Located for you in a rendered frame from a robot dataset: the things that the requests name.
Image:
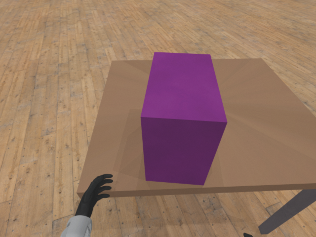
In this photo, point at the table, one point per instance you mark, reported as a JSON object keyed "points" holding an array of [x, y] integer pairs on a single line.
{"points": [[269, 143]]}

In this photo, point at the robot left hand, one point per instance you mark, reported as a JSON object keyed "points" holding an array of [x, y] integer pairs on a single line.
{"points": [[90, 197]]}

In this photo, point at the robot left forearm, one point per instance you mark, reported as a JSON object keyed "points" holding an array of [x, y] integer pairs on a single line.
{"points": [[78, 226]]}

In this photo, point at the carton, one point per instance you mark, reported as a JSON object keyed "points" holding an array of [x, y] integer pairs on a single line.
{"points": [[182, 119]]}

